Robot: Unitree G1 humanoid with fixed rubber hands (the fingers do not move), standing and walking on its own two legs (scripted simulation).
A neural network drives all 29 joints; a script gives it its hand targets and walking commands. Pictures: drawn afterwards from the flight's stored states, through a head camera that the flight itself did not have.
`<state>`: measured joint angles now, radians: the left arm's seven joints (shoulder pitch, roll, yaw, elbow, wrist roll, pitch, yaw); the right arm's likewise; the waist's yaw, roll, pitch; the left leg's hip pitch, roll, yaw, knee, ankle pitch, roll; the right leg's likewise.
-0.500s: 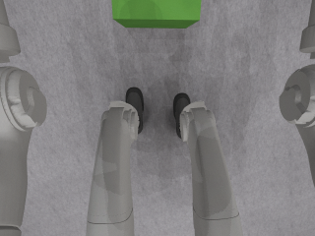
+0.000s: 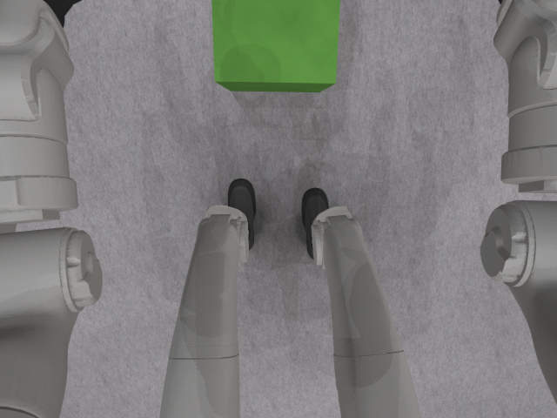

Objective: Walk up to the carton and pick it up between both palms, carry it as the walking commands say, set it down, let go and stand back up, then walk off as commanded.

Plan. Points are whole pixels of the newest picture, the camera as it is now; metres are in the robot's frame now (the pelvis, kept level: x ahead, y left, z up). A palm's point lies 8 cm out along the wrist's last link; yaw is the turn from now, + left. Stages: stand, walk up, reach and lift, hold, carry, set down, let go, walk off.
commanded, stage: let go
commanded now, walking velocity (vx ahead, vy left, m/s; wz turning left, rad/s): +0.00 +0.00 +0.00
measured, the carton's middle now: (275, 16) +0.61 +0.02 -0.55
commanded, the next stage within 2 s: stand in 1.24 s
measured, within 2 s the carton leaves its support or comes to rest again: neither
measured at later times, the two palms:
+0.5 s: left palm out of the picture +0.30 +0.25 -0.01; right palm out of the picture +0.33 -0.23 +0.01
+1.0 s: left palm out of the picture +0.24 +0.27 +0.03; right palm out of the picture +0.25 -0.23 +0.04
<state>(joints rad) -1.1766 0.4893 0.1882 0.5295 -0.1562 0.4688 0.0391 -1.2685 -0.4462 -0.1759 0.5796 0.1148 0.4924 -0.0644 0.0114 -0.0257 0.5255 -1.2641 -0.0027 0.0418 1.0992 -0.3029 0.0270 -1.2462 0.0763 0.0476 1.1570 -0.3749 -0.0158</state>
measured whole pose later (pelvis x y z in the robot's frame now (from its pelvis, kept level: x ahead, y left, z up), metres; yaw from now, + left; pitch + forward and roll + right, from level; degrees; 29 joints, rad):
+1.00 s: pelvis +0.08 +0.03 +0.10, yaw +0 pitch -1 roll -1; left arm 0.23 0.21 0.09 0.39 -0.08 0.12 -0.06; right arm 0.21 -0.24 -0.10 0.43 0.05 0.11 0.08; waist 0.01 0.00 0.09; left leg -0.30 -0.02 0.03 0.60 -0.28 0.03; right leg -0.24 0.05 0.06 0.57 -0.31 -0.02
